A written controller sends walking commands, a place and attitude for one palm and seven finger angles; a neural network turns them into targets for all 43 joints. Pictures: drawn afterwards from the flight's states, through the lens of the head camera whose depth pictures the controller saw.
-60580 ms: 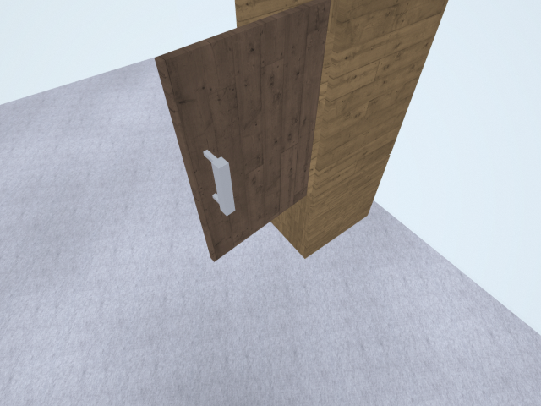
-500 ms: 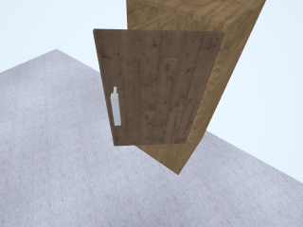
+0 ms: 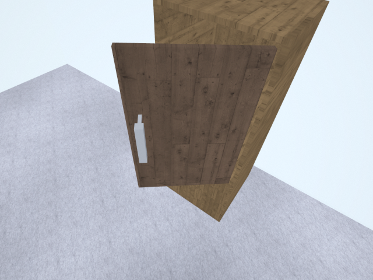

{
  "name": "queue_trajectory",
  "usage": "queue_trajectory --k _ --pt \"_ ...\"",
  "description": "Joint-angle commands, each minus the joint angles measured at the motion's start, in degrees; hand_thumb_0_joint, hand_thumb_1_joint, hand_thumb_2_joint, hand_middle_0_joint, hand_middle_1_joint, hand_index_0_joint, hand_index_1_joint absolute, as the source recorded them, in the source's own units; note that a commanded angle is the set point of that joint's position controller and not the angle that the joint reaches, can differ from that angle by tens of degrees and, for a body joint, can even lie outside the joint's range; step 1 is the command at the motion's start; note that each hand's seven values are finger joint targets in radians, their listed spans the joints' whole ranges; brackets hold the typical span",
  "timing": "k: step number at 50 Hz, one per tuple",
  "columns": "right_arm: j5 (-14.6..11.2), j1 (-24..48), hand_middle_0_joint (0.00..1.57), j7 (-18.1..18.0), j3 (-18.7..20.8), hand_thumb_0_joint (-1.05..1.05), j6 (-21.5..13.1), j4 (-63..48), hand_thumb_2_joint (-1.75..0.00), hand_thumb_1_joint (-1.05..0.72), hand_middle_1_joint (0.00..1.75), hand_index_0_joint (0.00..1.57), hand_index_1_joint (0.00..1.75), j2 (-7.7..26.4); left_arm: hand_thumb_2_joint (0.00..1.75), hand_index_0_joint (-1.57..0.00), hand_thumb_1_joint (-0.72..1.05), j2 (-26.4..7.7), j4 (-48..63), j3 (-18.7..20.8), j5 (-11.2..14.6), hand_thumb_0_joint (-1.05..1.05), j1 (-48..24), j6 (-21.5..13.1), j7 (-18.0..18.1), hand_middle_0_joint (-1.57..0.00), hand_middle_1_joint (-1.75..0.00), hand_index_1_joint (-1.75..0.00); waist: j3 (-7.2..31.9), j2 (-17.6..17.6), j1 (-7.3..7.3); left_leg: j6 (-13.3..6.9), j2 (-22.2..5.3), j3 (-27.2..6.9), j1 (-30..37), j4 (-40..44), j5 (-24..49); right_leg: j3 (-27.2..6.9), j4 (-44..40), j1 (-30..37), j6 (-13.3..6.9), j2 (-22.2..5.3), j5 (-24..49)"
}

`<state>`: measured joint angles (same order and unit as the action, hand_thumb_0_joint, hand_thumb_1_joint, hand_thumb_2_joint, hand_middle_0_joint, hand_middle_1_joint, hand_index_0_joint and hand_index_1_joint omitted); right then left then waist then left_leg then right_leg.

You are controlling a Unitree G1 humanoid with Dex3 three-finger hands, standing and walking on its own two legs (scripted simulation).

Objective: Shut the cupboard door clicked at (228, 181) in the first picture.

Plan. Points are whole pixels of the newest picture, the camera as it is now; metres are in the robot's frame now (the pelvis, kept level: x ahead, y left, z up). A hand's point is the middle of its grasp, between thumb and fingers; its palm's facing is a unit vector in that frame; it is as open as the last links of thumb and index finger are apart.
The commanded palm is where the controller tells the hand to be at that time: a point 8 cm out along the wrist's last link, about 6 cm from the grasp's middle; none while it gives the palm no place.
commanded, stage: shuffle to correct the standing spot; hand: left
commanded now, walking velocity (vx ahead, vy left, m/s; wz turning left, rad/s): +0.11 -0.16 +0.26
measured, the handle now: (141, 139) +0.50 +0.16 -0.03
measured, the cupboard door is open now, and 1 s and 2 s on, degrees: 40 40 40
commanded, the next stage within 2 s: come to a stop and stand still in 0.64 s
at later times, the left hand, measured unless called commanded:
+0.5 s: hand out of the picture -0.02 +0.09 -0.20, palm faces +0.16 -0.98 -0.09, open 7.4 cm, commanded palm none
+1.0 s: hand out of the picture +0.15 +0.06 -0.17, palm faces +0.14 -0.97 -0.22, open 7.3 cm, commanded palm none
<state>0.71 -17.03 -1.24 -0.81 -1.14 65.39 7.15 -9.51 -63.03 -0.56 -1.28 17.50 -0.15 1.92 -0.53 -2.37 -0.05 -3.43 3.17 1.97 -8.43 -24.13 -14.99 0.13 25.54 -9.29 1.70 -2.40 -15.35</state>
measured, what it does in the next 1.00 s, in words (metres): steps to the right: left foot, then right foot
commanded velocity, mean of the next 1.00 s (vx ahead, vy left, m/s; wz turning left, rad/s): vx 0.02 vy -0.07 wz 0.08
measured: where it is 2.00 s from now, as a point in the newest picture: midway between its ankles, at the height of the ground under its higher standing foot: outside the picture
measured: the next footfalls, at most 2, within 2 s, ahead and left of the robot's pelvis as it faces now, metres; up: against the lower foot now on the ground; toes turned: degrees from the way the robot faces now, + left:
left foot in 0.48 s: +0.12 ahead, +0.05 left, +0.00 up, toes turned +14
right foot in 0.86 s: +0.19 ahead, -0.27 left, +0.00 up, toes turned +2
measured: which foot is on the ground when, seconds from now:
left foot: down 0.00-0.26, up 0.28-0.46, down 0.48-0.84, up 0.86-1.00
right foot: down 0.00-0.48, up 0.50-0.84, down 0.86-1.00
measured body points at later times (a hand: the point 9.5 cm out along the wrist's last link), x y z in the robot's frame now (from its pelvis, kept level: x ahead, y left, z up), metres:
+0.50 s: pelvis +0.08 -0.04 -0.02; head +0.10 -0.01 +0.42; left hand -0.02 +0.14 -0.19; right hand +0.14 -0.27 -0.16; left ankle +0.08 +0.05 -0.75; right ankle -0.02 -0.14 -0.73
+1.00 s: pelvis +0.12 -0.13 -0.01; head +0.16 -0.13 +0.44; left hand +0.15 +0.11 -0.16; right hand +0.19 -0.37 -0.17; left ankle +0.07 -0.01 -0.70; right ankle +0.15 -0.27 -0.74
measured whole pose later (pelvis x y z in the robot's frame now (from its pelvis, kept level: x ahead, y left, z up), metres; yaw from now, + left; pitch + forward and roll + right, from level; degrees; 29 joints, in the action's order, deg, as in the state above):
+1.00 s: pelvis +0.12 -0.13 -0.01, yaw +7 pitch +1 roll +0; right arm 0.9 -12.4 -0.7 3.5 2.7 58.6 12.0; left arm -9.0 -55.4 1.8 -2.0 12.4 0.2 1.2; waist -3.6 0.9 0.2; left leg 1.7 -1.5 2.1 -21.7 -52.3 -28.8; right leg 3.0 31.9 -17.5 1.7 -4.2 -14.9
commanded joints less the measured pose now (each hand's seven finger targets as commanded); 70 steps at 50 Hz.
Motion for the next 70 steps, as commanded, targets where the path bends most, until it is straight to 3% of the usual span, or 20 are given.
queue_trajectory --k 1,9,14,17,22,24,25,28,32,39,41,42,44,47,52,58,60,61,65,70 --pt "0.16 -4.1 0.2 -0.8 2.24 0.0 -0.31 -1.82 -0.9 -0.9 0.3 0.2 0.3 7.95 0.9 -0.2 0.9 -3.09 1.68 0.96 -0.39 0.0 3.3 -0.47 -0.15 -0.2 -0.3 -0.3 -8.07 4.62 -0.31 -2.62 -12.97 -14.98 -5.0 11.72 -8.71 2.65 1.58 -6.21 -2.28 -0.7 -3.59" --pt "0.45 -6.23 0.2 -1.99 3.0 0.0 -0.54 -2.08 -0.9 -0.9 0.3 0.2 0.3 7.78 0.9 -0.2 0.9 -3.53 2.26 2.36 0.02 0.0 6.43 -0.47 -0.51 -0.2 -0.3 -0.3 -3.37 5.21 0.43 -4.0 -12.95 -13.09 -3.47 0.28 17.83 3.37 1.96 -1.61 -3.31 -1.23 3.08" --pt "0.4 1.17 0.2 -1.61 2.8 0.0 -0.14 -5.75 -0.9 -0.9 0.3 0.2 0.3 3.63 0.9 -0.2 0.9 -6.43 0.62 3.55 -0.45 0.0 15.35 -0.6 0.36 -0.2 -0.3 -0.3 -3.78 -12.56 4.54 1.52 -3.83 2.49 -25.59 -27.77 -18.98 -10.29 -5.27 13.28 -12.78 -15.93 32.27" --pt "0.25 3.8 0.2 -0.89 2.84 0.0 0.14 -6.77 -0.9 -0.9 0.3 0.2 0.3 2.38 0.9 -0.2 0.9 -4.68 1.12 3.17 -0.98 0.0 13.7 -0.75 0.97 -0.2 -0.3 -0.3 -5.17 -3.56 3.3 1.63 -5.9 1.92 -27.51 -33.58 -19.69 -6.8 -4.42 12.06 -15.92 -15.55 36.26" --pt "0.65 -9.78 0.2 -1.06 3.12 0.0 -0.13 -2.72 -0.9 -0.9 0.3 0.2 0.3 2.08 0.9 -0.2 0.9 -4.56 3.29 2.54 -0.14 0.0 5.98 -0.25 0.35 -0.2 -0.3 -0.3 -0.47 -0.73 -5.42 1.13 -4.19 6.27 2.52 -5.03 7.28 3.9 11.01 -4.13 -8.31 -5.81 32.17" --pt "1.25 -16.72 0.2 -2.41 4.74 0.0 -0.51 -2.12 -0.9 -0.9 0.3 0.2 0.3 12.03 0.9 -0.2 0.9 -1.42 5.36 1.93 0.88 0.0 7.72 -0.21 -0.07 -0.2 -0.3 -0.3 4.41 17.06 -6.38 -11.66 -31.4 -28.72 12.46 4.17 37.68 4.35 39.0 -20.85 -2.42 2.61 -17.24" --pt "0.89 -13.84 0.2 -2.28 4.79 0.0 0.19 -3.44 -0.9 -0.9 0.3 0.2 0.3 13.45 0.9 -0.2 0.9 -4.64 6.04 2.96 0.23 0.0 7.17 0.49 0.2 -0.2 -0.3 -0.3 4.03 8.31 -5.47 -15.07 -34.03 -28.43 7.13 5.37 33.04 -2.52 45.43 -20.27 -3.34 0.86 -18.55" --pt "0.97 -1.71 0.2 -2.58 3.85 0.0 -0.6 -6.68 -0.9 -0.9 0.3 0.2 0.3 9.13 0.9 -0.2 0.9 -2.43 6.2 3.67 -0.78 0.0 4.44 1.51 -0.52 -0.2 -0.3 -0.3 -8.6 9.52 -0.61 -10.12 -27.34 -17.06 -8.32 8.04 26.16 -3.89 46.14 -22.74 -1.3 -2.21 -10.52" --pt "1.25 2.77 0.2 -2.36 4.88 0.0 -0.7 -8.74 -0.9 -0.9 0.3 0.2 0.3 11.23 0.9 -0.2 0.9 -0.4 6.09 3.84 -0.05 0.0 6.76 3.05 -1.99 -0.2 -0.3 -0.3 -2.47 9.97 1.43 -5.76 -21.06 -4.35 -8.07 6.25 24.6 -0.12 32.1 -15.19 0.11 -2.05 -5.7" --pt "1.58 3.65 0.2 -1.24 6.84 0.0 1.48 -9.86 -0.9 -0.9 0.3 0.2 0.3 14.18 0.9 -0.2 0.9 -2.25 8.78 4.54 -0.07 0.0 2.98 1.92 -2.47 -0.2 -0.3 -0.3 0.19 13.54 0.64 -2.09 -18.44 -3.28 -8.21 -0.43 14.4 5.9 9.16 -5.19 0.86 0.48 -0.2" --pt "1.09 3.23 0.2 -0.43 5.9 0.0 1.74 -10.45 -0.9 -0.9 0.3 0.2 0.3 9.45 0.9 -0.2 0.9 -6.19 7.09 4.85 -0.42 0.0 8.15 0.04 -1.69 -0.2 -0.3 -0.3 2.42 1.33 2.98 3.08 -9.79 1.86 -12.33 -12.11 -1.81 1.8 -3.56 3.14 0.7 -2.95 9.89" --pt "0.49 1.15 0.2 -0.06 4.63 0.0 2.1 -11.3 -0.9 -0.9 0.3 0.2 0.3 3.77 0.9 -0.2 0.9 -11.51 7.08 5.31 -0.79 0.0 6.5 -0.84 -0.93 -0.2 -0.3 -0.3 3.39 -16.21 1.68 5.48 -4.38 4.47 -18.53 -20.54 -18.04 -12.34 -7.73 3.48 -2.14 -15.54 16.23" --pt "0.11 1.83 0.2 0.26 4.48 0.0 2.45 -11.66 -0.9 -0.9 0.3 0.2 0.3 4.67 0.9 -0.2 0.9 -12.32 9.17 4.6 -0.58 0.0 1.49 -0.64 -0.88 -0.2 -0.3 -0.3 2.77 -9.06 1.5 3.84 -6.09 -1.74 -13.93 -26.91 -18.56 -12.56 -9.83 -5.07 -8.36 -18.66 10.57" --pt "0.16 2.59 0.2 0.31 4.7 0.0 2.73 -10.3 -0.9 -0.9 0.3 0.2 0.3 6.52 0.9 -0.2 0.9 -10.7 10.13 4.78 -0.49 0.0 -3.01 -0.85 0.03 -0.2 -0.3 -0.3 -1.17 -13.92 1.05 4.95 -5.93 -1.55 -18.02 -32.34 -13.67 -12.04 -6.72 -4.08 -9.31 -16.85 22.73" --pt "-0.09 5.56 0.2 0.39 4.32 0.0 2.68 -11.89 -0.9 -0.9 0.3 0.2 0.3 6.11 0.9 -0.2 0.9 -12.9 9.25 6.34 -0.65 0.0 1.58 -0.26 1.25 -0.2 -0.3 -0.3 3.51 -7.64 3.99 6.18 -3.53 -0.4 -19.75 -26.54 -14.63 -10.55 -0.22 7.15 -13.1 -19.22 44.49" --pt "-0.4 -2.51 0.2 0.4 4.54 0.0 2.02 -10.07 -0.9 -0.9 0.3 0.2 0.3 6.15 0.9 -0.2 0.9 -11.24 11.51 5.92 0.06 0.0 -5.47 1.25 0.72 -0.2 -0.3 -0.3 4.18 -6.35 -1.07 4.86 -3.29 1.92 2.62 0.84 4.62 -5.01 4.53 -7.7 -6.56 -11.84 20.56" --pt "0.46 -1.25 0.2 0.14 5.62 0.0 1.52 -11.86 -0.9 -0.9 0.3 0.2 0.3 13.07 0.9 -0.2 0.9 -5.11 12.7 4.62 0.56 0.0 -4.89 2.33 0.42 -0.2 -0.3 -0.3 2.46 17.77 -0.94 -3.52 -21.8 -17.63 1.15 8.71 23.09 3.42 21.19 -17.3 0.2 -0.4 -16.99" --pt "0.71 0.57 0.2 -0.03 5.53 0.0 2.13 -12.97 -0.9 -0.9 0.3 0.2 0.3 13.48 0.9 -0.2 0.9 -5.82 12.99 4.6 0.28 0.0 -5.5 3.03 0.83 -0.2 -0.3 -0.3 1.06 14.91 -1.0 -8.07 -23.93 -16.67 -6.31 7.88 24.25 -0.06 28.38 -13.41 -0.25 -0.55 -19.67" --pt "0.8 6.49 0.2 -0.76 3.88 0.0 1.16 -13.37 -0.9 -0.9 0.3 0.2 0.3 9.04 0.9 -0.2 0.9 -5.43 8.64 4.78 -0.22 0.0 -3.19 3.12 0.19 -0.2 -0.3 -0.3 -1.72 8.15 1.63 -6.82 -15.99 -10.12 -7.22 8.78 18.05 -2.1 36.67 -14.58 -0.57 -0.54 -9.35" --pt "0.4 2.24 0.2 -1.18 3.94 0.0 0.71 -11.2 -0.9 -0.9 0.3 0.2 0.3 8.7 0.9 -0.2 0.9 -4.63 7.51 4.04 -0.09 0.0 -2.93 2.86 0.1 -0.2 -0.3 -0.3 1.72 6.85 -0.08 -7.02 -16.35 -11.19 2.67 9.79 17.68 -0.76 27.01 -13.93 0.44 -0.88 -10.23"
